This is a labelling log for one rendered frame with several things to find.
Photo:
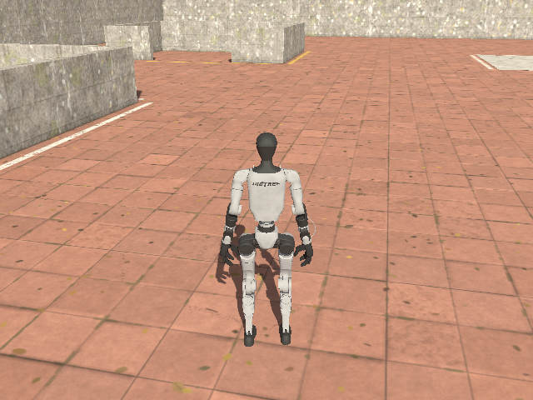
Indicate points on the right robot upper arm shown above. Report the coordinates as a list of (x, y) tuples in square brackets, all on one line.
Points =
[(293, 177)]

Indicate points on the left robot upper arm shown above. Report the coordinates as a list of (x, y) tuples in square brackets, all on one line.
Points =
[(239, 178)]

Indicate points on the robot left forearm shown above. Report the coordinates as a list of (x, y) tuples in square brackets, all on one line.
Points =
[(229, 228)]

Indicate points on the robot left thigh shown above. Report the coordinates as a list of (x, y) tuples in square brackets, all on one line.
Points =
[(247, 250)]

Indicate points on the robot right forearm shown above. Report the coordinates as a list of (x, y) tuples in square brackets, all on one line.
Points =
[(303, 227)]

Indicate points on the left robot hand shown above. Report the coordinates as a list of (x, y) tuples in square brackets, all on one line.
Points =
[(225, 254)]

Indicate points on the robot right shin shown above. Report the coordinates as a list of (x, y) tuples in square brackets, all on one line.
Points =
[(285, 305)]

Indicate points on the right robot hand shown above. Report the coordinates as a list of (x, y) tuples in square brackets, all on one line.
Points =
[(308, 253)]

